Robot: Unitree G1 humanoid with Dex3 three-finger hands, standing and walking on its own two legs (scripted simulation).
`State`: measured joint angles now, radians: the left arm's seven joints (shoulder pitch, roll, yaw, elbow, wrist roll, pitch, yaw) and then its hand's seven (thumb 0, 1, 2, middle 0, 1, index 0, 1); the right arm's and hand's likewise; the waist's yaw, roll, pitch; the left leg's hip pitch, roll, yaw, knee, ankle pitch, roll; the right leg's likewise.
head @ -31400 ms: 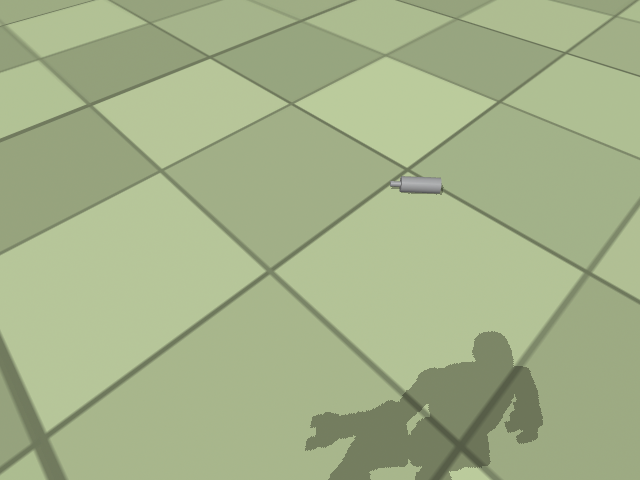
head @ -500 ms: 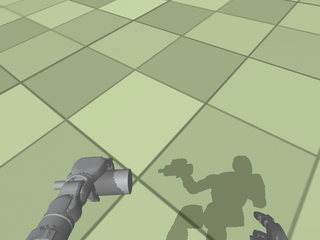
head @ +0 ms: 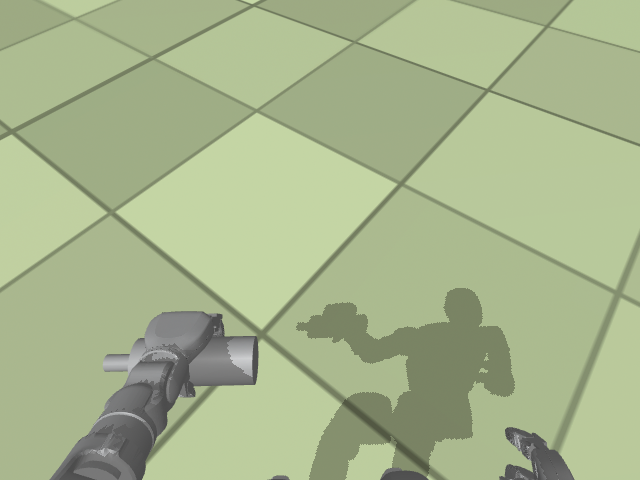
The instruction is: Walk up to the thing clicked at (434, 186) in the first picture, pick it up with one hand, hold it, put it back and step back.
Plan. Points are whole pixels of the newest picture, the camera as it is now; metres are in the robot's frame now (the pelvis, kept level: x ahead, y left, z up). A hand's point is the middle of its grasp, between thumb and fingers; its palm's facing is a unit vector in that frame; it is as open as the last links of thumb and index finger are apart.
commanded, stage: crouch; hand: left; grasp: from above
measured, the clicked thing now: (181, 361) +0.31 +0.23 -0.12
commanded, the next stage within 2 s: lower in 1.64 s
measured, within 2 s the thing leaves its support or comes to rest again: neither
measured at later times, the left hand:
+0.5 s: hand (235, 370) +0.37 +0.20 -0.34, palm faces -0.46 +0.07 -0.89, open 10.2 cm
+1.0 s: hand (252, 373) +0.41 +0.19 -0.50, palm faces -0.47 +0.02 -0.88, open 10.3 cm
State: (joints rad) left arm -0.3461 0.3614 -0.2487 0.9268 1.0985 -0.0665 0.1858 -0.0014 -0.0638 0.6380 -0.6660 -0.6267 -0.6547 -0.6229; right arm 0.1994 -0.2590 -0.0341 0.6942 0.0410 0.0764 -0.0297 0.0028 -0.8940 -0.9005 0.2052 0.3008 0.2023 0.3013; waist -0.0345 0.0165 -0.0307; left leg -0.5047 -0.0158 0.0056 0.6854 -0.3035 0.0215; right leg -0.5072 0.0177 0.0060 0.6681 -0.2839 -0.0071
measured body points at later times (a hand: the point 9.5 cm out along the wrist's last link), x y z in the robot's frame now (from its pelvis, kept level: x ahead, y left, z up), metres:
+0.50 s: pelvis -0.05 +0.00 -0.21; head +0.12 +0.01 +0.21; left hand +0.39 +0.19 -0.29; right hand -0.02 -0.27 -0.34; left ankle +0.02 +0.10 -0.72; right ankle +0.03 -0.12 -0.72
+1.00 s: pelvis -0.05 +0.00 -0.32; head +0.19 +0.03 +0.06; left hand +0.43 +0.19 -0.45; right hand +0.00 -0.28 -0.44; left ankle +0.02 +0.10 -0.72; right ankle +0.03 -0.12 -0.72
